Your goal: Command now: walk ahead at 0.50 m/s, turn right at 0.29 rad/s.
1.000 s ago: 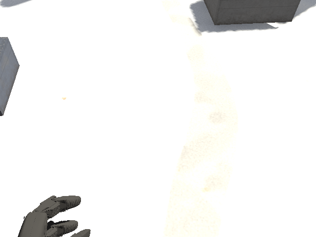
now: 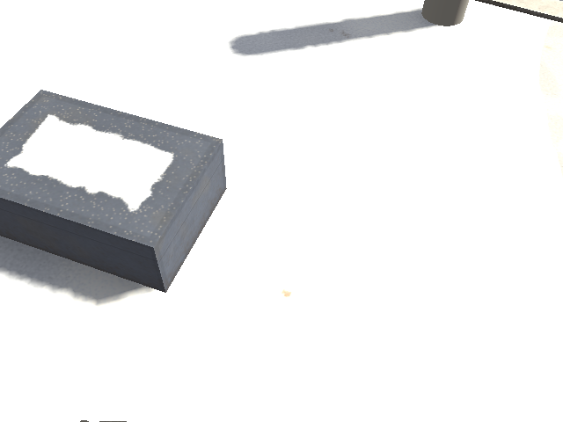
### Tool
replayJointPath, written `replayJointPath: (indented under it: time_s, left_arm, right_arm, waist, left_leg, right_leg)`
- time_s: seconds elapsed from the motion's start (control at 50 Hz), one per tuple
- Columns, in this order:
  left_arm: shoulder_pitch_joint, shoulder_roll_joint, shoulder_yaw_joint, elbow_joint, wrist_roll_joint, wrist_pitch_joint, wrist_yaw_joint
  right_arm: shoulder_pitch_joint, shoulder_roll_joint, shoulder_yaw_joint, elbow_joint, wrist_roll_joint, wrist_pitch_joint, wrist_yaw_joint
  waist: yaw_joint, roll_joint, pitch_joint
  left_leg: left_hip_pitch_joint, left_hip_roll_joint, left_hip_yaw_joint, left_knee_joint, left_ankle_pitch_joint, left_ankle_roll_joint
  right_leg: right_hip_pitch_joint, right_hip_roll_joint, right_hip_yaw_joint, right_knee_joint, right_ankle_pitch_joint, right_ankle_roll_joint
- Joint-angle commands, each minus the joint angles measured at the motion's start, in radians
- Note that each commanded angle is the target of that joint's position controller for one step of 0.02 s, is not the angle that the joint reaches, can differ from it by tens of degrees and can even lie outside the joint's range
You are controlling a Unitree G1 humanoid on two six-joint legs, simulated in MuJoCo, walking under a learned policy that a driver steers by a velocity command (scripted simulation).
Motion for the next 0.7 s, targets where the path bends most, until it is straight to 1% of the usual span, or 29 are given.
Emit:
replayJointPath:
  time_s: [0.02,0.04,0.06,0.08,0.1,0.12,0.14,0.16,0.18,0.2,0.22,0.26,0.3,0.34,0.38,0.4,0.44,0.46,0.5,0.52,0.54,0.56,0.58,0.6,0.62,0.64,0.66,0.68,0.7]
  left_arm:
    - [-0.130,0.085,0.020,-0.120,0.000,-0.022,-0.021]
    - [-0.084,0.102,0.028,-0.115,0.004,-0.020,-0.021]
    - [0.003,0.131,0.045,-0.099,0.007,-0.017,-0.016]
    - [0.145,0.173,0.068,-0.070,0.007,-0.014,-0.008]
    - [0.302,0.254,0.089,-0.051,0.010,-0.007,0.006]
    - [0.312,0.294,0.093,-0.049,0.007,-0.011,0.001]
    - [0.338,0.200,0.075,-0.051,-0.007,-0.003,0.007]
    - [0.285,0.180,0.069,-0.064,0.000,0.003,0.017]
    - [0.230,0.178,0.067,-0.080,0.006,0.007,0.022]
    - [0.187,0.166,0.063,-0.092,0.010,0.009,0.024]
    - [0.166,0.159,0.057,-0.105,0.021,0.008,0.027]
    - [0.146,0.152,0.057,-0.107,0.015,0.006,0.032]
    - [0.154,0.172,0.063,-0.100,0.010,0.006,0.042]
    - [0.172,0.191,0.070,-0.089,0.002,0.013,0.053]
    - [0.203,0.194,0.072,-0.076,-0.004,0.024,0.060]
    - [0.224,0.194,0.072,-0.070,-0.004,0.029,0.063]
    - [0.258,0.193,0.073,-0.058,-0.009,0.038,0.064]
    - [0.266,0.188,0.072,-0.055,-0.011,0.040,0.064]
    - [0.261,0.186,0.073,-0.055,-0.007,0.044,0.065]
    - [0.249,0.181,0.073,-0.057,-0.007,0.046,0.065]
    - [0.239,0.158,0.066,-0.063,-0.004,0.045,0.064]
    - [0.224,0.105,0.047,-0.079,0.008,0.040,0.061]
    - [0.338,0.052,0.030,-0.100,-0.004,0.032,0.066]
    - [0.373,0.099,0.031,-0.101,0.000,0.027,0.068]
    - [0.327,0.166,0.052,-0.088,-0.002,0.035,0.069]
    - [0.261,0.175,0.056,-0.095,0.006,0.046,0.072]
    - [0.217,0.164,0.056,-0.109,0.017,0.052,0.073]
    - [0.206,0.146,0.056,-0.111,0.019,0.060,0.073]
    - [0.217,0.115,0.048,-0.109,0.014,0.068,0.070]
  right_arm:
    - [0.033,-0.174,-0.049,-0.022,0.003,0.007,-0.013]
    - [0.017,-0.186,-0.052,-0.027,0.002,0.012,-0.018]
    - [0.004,-0.195,-0.053,-0.033,0.001,0.019,-0.023]
    - [-0.014,-0.191,-0.049,-0.042,0.002,0.023,-0.030]
    - [-0.001,-0.154,-0.031,-0.071,-0.021,0.013,-0.039]
    - [0.123,-0.043,0.002,-0.090,-0.030,-0.014,-0.016]
    - [0.033,-0.136,-0.009,-0.087,-0.007,-0.042,0.001]
    - [-0.071,-0.159,-0.015,-0.125,0.025,-0.059,0.011]
    - [-0.118,-0.146,-0.009,-0.138,0.015,-0.068,0.006]
    - [-0.136,-0.147,-0.014,-0.143,-0.008,-0.068,0.000]
    - [-0.114,-0.146,-0.018,-0.148,-0.016,-0.060,-0.002]
    - [-0.077,-0.127,-0.015,-0.143,-0.021,-0.040,-0.007]
    - [-0.107,-0.103,-0.005,-0.149,-0.024,-0.027,-0.014]
    - [-0.184,-0.075,0.007,-0.164,-0.024,-0.027,-0.014]
    - [-0.260,-0.062,0.013,-0.174,-0.017,-0.035,-0.007]
    - [-0.290,-0.067,0.012,-0.178,-0.010,-0.039,-0.002]
    - [-0.332,-0.083,0.006,-0.188,0.001,-0.046,0.006]
    - [-0.338,-0.096,0.000,-0.191,0.003,-0.050,0.009]
    - [-0.322,-0.124,-0.015,-0.188,0.008,-0.058,0.012]
    - [-0.281,-0.133,-0.023,-0.177,0.009,-0.062,0.011]
    - [-0.207,-0.152,-0.036,-0.160,0.004,-0.066,0.005]
    - [-0.093,-0.192,-0.049,-0.152,-0.022,-0.070,-0.004]
    - [0.008,-0.275,-0.070,-0.132,-0.052,-0.058,-0.008]
    - [0.036,-0.232,-0.065,-0.115,-0.027,-0.047,0.001]
    - [-0.008,-0.158,-0.044,-0.127,-0.014,-0.042,0.002]
    - [-0.055,-0.119,-0.029,-0.136,-0.016,-0.034,0.003]
    - [-0.095,-0.095,-0.019,-0.127,-0.016,-0.029,0.008]
    - [-0.121,-0.075,-0.009,-0.117,-0.018,-0.028,0.011]
    - [-0.139,-0.073,-0.006,-0.105,-0.021,-0.029,0.015]
  waist:
    - [-0.013,0.112,0.032]
    - [0.013,0.132,-0.012]
    - [0.063,0.144,-0.076]
    - [0.141,0.126,-0.154]
    - [0.192,0.004,-0.271]
    - [0.101,-0.243,-0.379]
    - [0.178,-0.124,-0.384]
    - [0.183,-0.071,-0.234]
    - [0.153,0.040,-0.151]
    - [0.118,0.079,-0.089]
    - [0.082,0.051,-0.077]
    - [0.048,0.014,-0.063]
    - [0.048,0.012,-0.042]
    - [0.074,0.003,-0.029]
    - [0.109,-0.018,-0.034]
    - [0.123,-0.025,-0.040]
    - [0.138,-0.036,-0.041]
    - [0.136,-0.044,-0.039]
    - [0.116,-0.068,-0.038]
    - [0.088,-0.081,-0.043]
    - [0.046,-0.079,-0.077]
    - [-0.012,-0.029,-0.177]
    - [0.009,0.209,-0.323]
    - [0.016,0.346,-0.337]
    - [0.007,0.226,-0.225]
    - [0.012,0.141,-0.157]
    - [0.027,0.112,-0.103]
    - [0.053,0.121,-0.079]
    - [0.072,0.150,-0.069]
  left_leg:
    - [0.091,0.330,-0.064,0.049,0.695,0.100]
    - [0.092,0.320,-0.042,0.113,0.884,0.085]
    - [0.080,0.299,-0.013,0.229,1.062,0.067]
    - [-0.003,0.261,0.029,0.418,1.088,0.035]
    - [-0.240,0.212,0.067,0.736,0.753,-0.007]
    - [-0.663,-0.001,-0.008,1.052,-0.193,-0.076]
    - [-0.779,0.047,-0.134,1.120,-0.206,-0.065]
    - [-0.844,0.089,-0.119,1.097,-0.119,-0.058]
    - [-0.822,0.127,-0.102,1.026,-0.055,-0.057]
    - [-0.777,0.150,-0.091,0.948,-0.023,-0.068]
    - [-0.714,0.164,-0.093,0.915,-0.006,-0.078]
    - [-0.675,0.177,-0.078,0.829,-0.005,-0.107]
    - [-0.658,0.169,-0.050,0.719,0.051,-0.136]
    - [-0.615,0.149,-0.038,0.560,0.199,-0.150]
    - [-0.551,0.113,-0.034,0.412,0.339,-0.153]
    - [-0.527,0.096,-0.035,0.363,0.381,-0.153]
    - [-0.509,0.079,-0.052,0.295,0.382,-0.145]
    - [-0.501,0.076,-0.067,0.258,0.361,-0.136]
    - [-0.462,0.074,-0.081,0.216,0.293,-0.109]
    - [-0.403,0.075,-0.073,0.187,0.276,-0.088]
    - [-0.284,0.090,-0.067,0.150,0.279,-0.059]
    - [-0.088,0.212,-0.156,0.179,0.319,0.002]
    - [0.253,0.431,-0.496,0.185,0.357,0.165]
    - [0.275,0.525,-0.735,0.115,0.361,0.227]
    - [0.167,0.495,-0.625,0.118,0.411,0.202]
    - [0.062,0.448,-0.471,0.132,0.540,0.172]
    - [-0.037,0.402,-0.367,0.127,0.678,0.160]
    - [-0.110,0.365,-0.292,0.113,0.746,0.144]
    - [-0.173,0.332,-0.238,0.091,0.774,0.136]
  right_leg:
    - [-0.071,0.027,-0.018,-0.030,-0.128,-0.045]
    - [0.017,0.061,-0.054,-0.026,-0.170,-0.062]
    - [0.149,0.103,-0.088,-0.032,-0.186,-0.083]
    - [0.364,0.117,-0.075,-0.070,-0.112,-0.119]
    - [0.670,-0.064,0.182,-0.054,-0.002,-0.194]
    - [1.005,-0.273,0.709,-0.151,-0.152,-0.383]
    - [1.042,-0.251,0.746,-0.230,-0.314,-0.348]
    - [0.925,-0.226,0.612,-0.257,-0.300,-0.310]
    - [0.778,-0.192,0.527,-0.273,-0.215,-0.288]
    - [0.651,-0.164,0.466,-0.294,-0.100,-0.280]
    - [0.567,-0.142,0.431,-0.317,-0.021,-0.284]
    - [0.481,-0.116,0.377,-0.343,0.050,-0.290]
    - [0.400,-0.086,0.314,-0.355,0.095,-0.281]
    - [0.349,-0.040,0.261,-0.349,0.064,-0.245]
    - [0.333,-0.011,0.248,-0.327,0.010,-0.211]
    - [0.341,-0.012,0.262,-0.315,-0.020,-0.201]
    - [0.387,-0.031,0.318,-0.280,-0.081,-0.190]
    - [0.418,-0.042,0.355,-0.259,-0.116,-0.184]
    - [0.468,-0.064,0.420,-0.208,-0.144,-0.167]
    - [0.470,-0.061,0.435,-0.173,-0.135,-0.153]
    - [0.452,-0.027,0.417,-0.102,-0.105,-0.126]
    - [0.391,0.024,0.343,0.109,-0.105,-0.084]
    - [0.091,0.164,0.194,0.440,-0.358,-0.003]
    - [-0.056,0.152,0.174,0.619,-0.691,0.030]
    - [-0.091,0.113,0.200,0.709,-0.643,0.047]
    - [-0.076,0.087,0.167,0.724,-0.594,0.061]
    - [-0.063,0.066,0.147,0.677,-0.567,0.068]
    - [-0.023,0.035,0.137,0.614,-0.550,0.069]
    - [0.033,0.030,0.113,0.543,-0.530,0.071]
